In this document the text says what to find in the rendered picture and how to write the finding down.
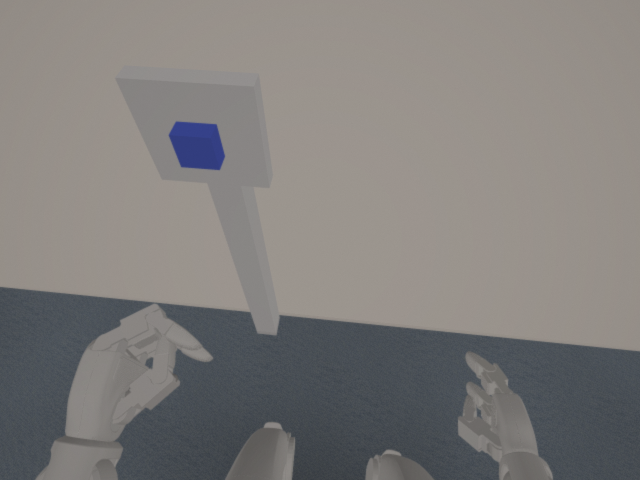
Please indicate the panel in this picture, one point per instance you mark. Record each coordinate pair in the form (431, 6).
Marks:
(159, 97)

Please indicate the robot right hand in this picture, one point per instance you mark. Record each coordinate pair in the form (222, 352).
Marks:
(505, 426)

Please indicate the right robot thigh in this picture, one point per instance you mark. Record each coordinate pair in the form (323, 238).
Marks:
(395, 467)

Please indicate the button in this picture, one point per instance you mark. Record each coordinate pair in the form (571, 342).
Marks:
(197, 145)

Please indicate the left robot forearm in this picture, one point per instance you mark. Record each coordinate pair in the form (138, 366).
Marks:
(75, 458)

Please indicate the robot left hand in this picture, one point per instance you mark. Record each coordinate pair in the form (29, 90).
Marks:
(97, 408)

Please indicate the right robot forearm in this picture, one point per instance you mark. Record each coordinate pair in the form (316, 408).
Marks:
(523, 466)

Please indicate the left robot thigh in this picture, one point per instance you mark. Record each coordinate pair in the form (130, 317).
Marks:
(267, 455)

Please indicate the robot thigh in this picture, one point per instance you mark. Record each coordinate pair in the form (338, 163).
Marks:
(395, 467)
(267, 455)

